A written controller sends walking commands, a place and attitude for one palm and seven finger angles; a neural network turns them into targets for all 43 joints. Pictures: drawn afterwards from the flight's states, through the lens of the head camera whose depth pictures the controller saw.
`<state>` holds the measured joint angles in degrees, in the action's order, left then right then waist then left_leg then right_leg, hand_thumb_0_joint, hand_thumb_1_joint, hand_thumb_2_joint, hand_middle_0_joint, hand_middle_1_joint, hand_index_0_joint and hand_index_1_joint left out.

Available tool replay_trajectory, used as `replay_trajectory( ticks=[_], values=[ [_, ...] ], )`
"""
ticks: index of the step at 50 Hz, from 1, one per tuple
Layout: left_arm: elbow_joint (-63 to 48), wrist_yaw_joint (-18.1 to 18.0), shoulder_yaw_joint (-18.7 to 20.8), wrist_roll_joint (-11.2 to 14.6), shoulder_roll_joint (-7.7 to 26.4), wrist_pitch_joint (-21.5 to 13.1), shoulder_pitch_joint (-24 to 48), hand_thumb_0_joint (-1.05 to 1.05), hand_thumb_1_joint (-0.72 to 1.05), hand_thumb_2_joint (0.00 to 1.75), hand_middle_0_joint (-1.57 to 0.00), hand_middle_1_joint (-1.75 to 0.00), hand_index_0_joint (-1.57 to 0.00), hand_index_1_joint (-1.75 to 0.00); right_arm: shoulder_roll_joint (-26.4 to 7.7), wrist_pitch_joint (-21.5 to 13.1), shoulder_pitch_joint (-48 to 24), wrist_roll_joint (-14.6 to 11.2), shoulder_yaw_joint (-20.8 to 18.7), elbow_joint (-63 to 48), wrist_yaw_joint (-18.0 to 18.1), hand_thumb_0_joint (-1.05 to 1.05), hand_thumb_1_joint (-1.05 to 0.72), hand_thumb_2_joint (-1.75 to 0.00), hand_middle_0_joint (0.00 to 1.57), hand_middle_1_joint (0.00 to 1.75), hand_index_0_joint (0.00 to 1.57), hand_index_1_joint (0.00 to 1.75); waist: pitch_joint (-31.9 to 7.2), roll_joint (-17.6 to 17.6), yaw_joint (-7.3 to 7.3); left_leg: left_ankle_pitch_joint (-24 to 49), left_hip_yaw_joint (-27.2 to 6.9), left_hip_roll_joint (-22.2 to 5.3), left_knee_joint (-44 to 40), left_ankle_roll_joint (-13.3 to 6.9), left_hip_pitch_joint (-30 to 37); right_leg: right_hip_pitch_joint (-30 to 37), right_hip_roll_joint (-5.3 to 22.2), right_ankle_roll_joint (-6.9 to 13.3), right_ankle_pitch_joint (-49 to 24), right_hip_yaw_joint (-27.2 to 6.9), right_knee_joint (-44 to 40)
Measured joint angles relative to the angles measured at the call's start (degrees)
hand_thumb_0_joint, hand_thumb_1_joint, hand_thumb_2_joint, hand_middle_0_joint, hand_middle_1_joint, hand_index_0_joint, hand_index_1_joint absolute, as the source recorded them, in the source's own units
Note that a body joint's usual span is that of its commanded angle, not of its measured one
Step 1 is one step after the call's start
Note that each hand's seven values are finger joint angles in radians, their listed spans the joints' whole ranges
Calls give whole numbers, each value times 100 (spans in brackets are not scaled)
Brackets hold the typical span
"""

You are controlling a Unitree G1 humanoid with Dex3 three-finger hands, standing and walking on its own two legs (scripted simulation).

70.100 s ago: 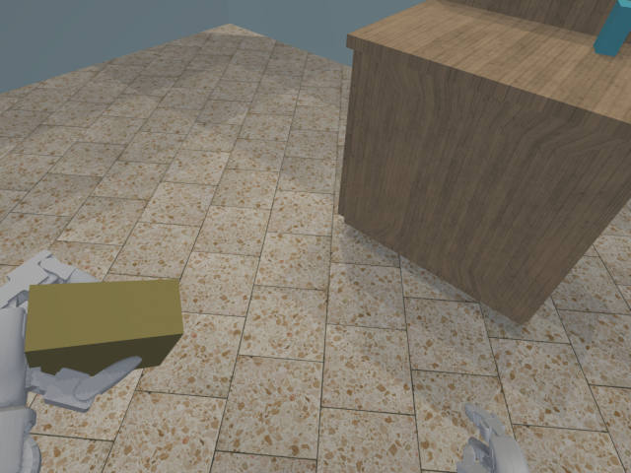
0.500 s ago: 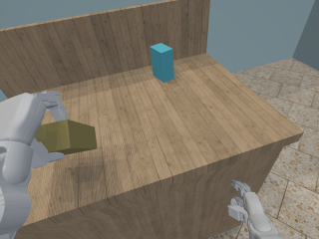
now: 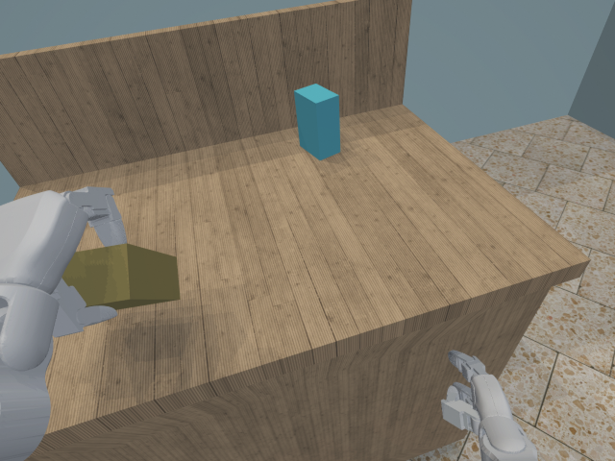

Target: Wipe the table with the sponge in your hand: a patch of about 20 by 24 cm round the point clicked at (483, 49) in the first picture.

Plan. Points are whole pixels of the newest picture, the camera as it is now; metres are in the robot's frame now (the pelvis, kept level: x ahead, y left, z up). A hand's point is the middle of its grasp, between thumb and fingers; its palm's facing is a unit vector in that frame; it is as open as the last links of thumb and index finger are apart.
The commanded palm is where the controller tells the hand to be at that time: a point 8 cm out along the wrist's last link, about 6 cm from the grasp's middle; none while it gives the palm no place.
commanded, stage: bring the sponge back beside the body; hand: left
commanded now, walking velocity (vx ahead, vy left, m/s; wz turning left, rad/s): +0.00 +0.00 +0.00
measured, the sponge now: (112, 284) +0.22 +0.28 +0.16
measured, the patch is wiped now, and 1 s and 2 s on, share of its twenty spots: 0.90 0.90 0.90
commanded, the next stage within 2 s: step back with the hand held close in 0.28 s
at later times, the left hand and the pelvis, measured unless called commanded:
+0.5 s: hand (100, 243) +0.22 +0.25 +0.24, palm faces +0.39 -0.55 -0.74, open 9.2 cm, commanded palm +0.15 +0.28 +0.29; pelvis +0.00 +0.00 +0.00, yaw +2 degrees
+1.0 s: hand (23, 240) +0.17 +0.26 +0.29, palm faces +0.52 -0.79 -0.34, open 9.2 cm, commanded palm +0.10 +0.30 +0.29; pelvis -0.06 +0.02 -0.01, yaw +1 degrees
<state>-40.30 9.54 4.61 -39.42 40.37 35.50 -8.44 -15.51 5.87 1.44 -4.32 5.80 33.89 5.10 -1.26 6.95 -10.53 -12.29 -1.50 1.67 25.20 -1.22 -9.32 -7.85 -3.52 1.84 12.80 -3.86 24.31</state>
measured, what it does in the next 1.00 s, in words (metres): shifts its weight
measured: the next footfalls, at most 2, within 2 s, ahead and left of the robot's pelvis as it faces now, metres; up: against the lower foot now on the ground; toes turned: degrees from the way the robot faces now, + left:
right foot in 1.58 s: -0.21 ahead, -0.08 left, +0.00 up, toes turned -1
left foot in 1.80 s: -0.28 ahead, +0.19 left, +0.00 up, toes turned -2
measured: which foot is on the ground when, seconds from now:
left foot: down 0.00-1.00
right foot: down 0.00-1.00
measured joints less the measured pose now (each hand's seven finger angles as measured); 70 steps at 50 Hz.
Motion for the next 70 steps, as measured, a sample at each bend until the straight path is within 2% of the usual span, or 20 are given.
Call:
replay_trajectory(
  ticks=[11, 19, 21, 23, 24, 25, 27, 29, 31, 34, 36, 40, 43, 49, 54, 58, 62, 64, 66, 70],
  values=[
    [282, -23, 198, -6, -41, -12, 204, -3, -53, 97, -86, -156, -95, -146, 4, 28, -84, -43, 11, 43, -8, 1, -90, -90, 20, 30, 19, 30, -13, 49, 59, 56, 4, 12, -61, -9, -7, -14, 16, -19, -48, -6, -50],
    [-21, 33, 37, 36, -36, -72, -58, -3, -52, 97, -86, -155, -95, -146, -14, -12, -16, -11, -21, 2, 12, 1, -90, -90, 20, 30, 19, 31, 0, 37, 6, 38, 3, 18, -33, -16, -13, -16, 19, -21, -30, -3, -24],
    [81, -20, -28, -56, -11, -105, 34, -3, -53, 97, -86, -155, -95, -146, -22, -29, -7, -18, -25, 27, 31, 1, -90, -90, 20, 30, 19, 31, -6, 37, -9, 38, -15, 20, -26, -13, -9, -1, 21, -18, -28, 15, -29],
    [440, -378, 637, 1800, -244, -963, 151, -3, -53, 97, -86, -155, -95, -146, -19, -15, 134, 20, -77, -194, -74, 1, -90, -90, 20, 30, 19, 31, -87, 47, 111, -16, -152, -7, 179, -19, -257, -96, -15, -20, -49, 154, -67],
    [618, -550, 886, 2497, -329, -1411, 159, -3, -53, 97, -86, -155, -95, -146, 8, -25, 203, 59, -73, -293, -140, 1, -90, -90, 20, 30, 19, 31, -122, -6, 192, -52, -199, -20, 285, -19, -393, -189, -33, -14, -49, 204, -40],
    [717, -700, 1082, 3017, -405, -1782, 138, -3, -53, 97, -86, -155, -95, -146, 50, -10, 276, 80, -71, -393, -193, 1, -90, -90, 20, 30, 19, 31, -136, -82, 292, -90, -243, -36, 391, -18, -523, -276, -56, -9, -41, 250, -7],
    [677, -950, 1420, 3688, -527, -2413, -11, -3, -53, 97, -86, -155, -95, -146, 142, -6, 418, 122, -57, -492, -255, 1, -90, -90, 20, 30, 20, 30, -122, -298, 493, -165, -286, -82, 564, -9, -724, -419, -111, 3, -28, 294, 44],
    [391, -1152, 1667, 4036, -652, -2911, -238, -3, -53, 97, -86, -156, -94, -146, 213, 26, 576, 148, -74, -502, -262, 1, -90, -90, 20, 30, 20, 30, -95, -569, 703, -216, -303, -109, 684, 42, -868, -542, -142, 13, -3, 311, 116],
    [-8, -1304, 1863, 4226, -761, -3316, -491, -3, -53, 97, -86, -156, -94, -146, 228, 60, 716, 178, -123, -429, -241, 1, -90, -90, 20, 30, 20, 30, -49, -835, 886, -259, -287, -111, 773, 48, -961, -640, -146, 5, 31, 299, 203],
    [-507, -1460, 2090, 4333, -840, -3796, -737, -3, -53, 97, -86, -156, -95, -146, 151, 51, 929, 234, -268, -307, -180, 1, -90, -90, 20, 30, 20, 30, 9, -1087, 1106, -286, -259, -82, 872, 0, -1090, -766, -120, -49, 54, 280, 294],
    [-702, -1535, 2295, 4334, -773, -4034, -763, -3, -53, 97, -86, -156, -95, -146, 86, 12, 1055, 274, -381, -240, -145, 1, -90, -90, 20, 30, 20, 30, 44, -1174, 1189, -270, -235, -49, 914, -43, -1184, -865, -87, -95, 44, 263, 347],
    [-665, -1635, 2778, 4284, -464, -4417, -476, -3, -54, 98, -87, -156, -95, -146, 77, -153, 1232, 371, -542, -118, -122, 1, -90, -90, 20, 30, 20, 30, 86, -1308, 1219, -169, -126, 61, 922, -122, -1336, -1132, 37, -111, 160, 209, 670],
    [-343, -1673, 2965, 4254, -400, -4599, -136, -3, -54, 98, -87, -156, -95, -146, 156, -320, 1289, 416, -567, -22, -141, 1, -90, -90, 19, 30, 20, 30, 15, -1270, 1211, -89, -63, 97, 921, -155, -1449, -1142, 72, -82, 428, 176, 865],
    [222, -1623, 2808, 4288, -796, -4695, 163, -3, -54, 98, -87, -156, -95, -147, 354, -472, 1086, 325, -413, 47, -245, 1, -90, -90, 20, 30, 20, 30, 17, -818, 1246, 118, -123, -80, 943, -127, -1602, -1027, -94, -185, -25, 225, 438],
    [14, -1524, 2539, 4316, -953, -4768, -479, -3, -54, 98, -87, -156, -95, -147, 497, -470, 955, 262, -295, -65, -262, 1, -90, -90, 20, 30, 21, 30, -60, -668, 1294, 188, -185, -151, 1052, -71, -1784, -1131, -171, -170, -230, 283, 383],
    [-338, -1539, 2407, 4250, -865, -4929, -767, -3, -54, 98, -87, -156, -95, -147, 465, -481, 951, 309, -298, 11, -185, 1, -90, -90, 20, 30, 21, 30, -131, -724, 1209, -261, -259, -114, 1363, 26, -2034, -1274, -135, -187, -284, 389, 474],
    [-337, -1650, 2453, 4204, -776, -5067, -326, -3, -55, 98, -87, -156, -96, -146, 348, -488, 994, 334, -361, 127, -93, 1, -90, -90, 20, 30, 21, 30, -137, -763, 1078, -85, -307, -89, 1449, -45, -2182, -1399, -72, -207, -151, 548, 644],
    [-128, -1715, 2527, 4191, -819, -5086, 47, -3, -55, 98, -88, -156, -96, -146, 310, -532, 1001, 329, -395, 131, -65, 1, -90, -90, 20, 30, 21, 30, -127, -723, 1028, 198, -280, -135, 1345, -172, -2206, -1554, -116, -188, 461, 534, 977],
    [203, -1756, 2607, 4160, -872, -5037, 498, -3, -55, 98, -88, -156, -96, -146, 331, -655, 1005, 330, -447, 97, -65, 1, -90, -90, 20, 30, 21, 30, -91, -653, 1050, 573, -253, -199, 1126, -247, -2205, -1815, -267, -203, 1064, 379, 2040],
    [734, -1813, 2648, 4163, -922, -4813, 1095, -3, -55, 98, -87, -156, -96, -147, 487, -877, 980, 258, -510, 100, -264, 1, -90, -90, 20, 30, 20, 30, -65, -606, 1103, 1031, -79, -331, 645, -299, -2202, -1925, -442, -252, 1529, 223, 3690]
  ],
)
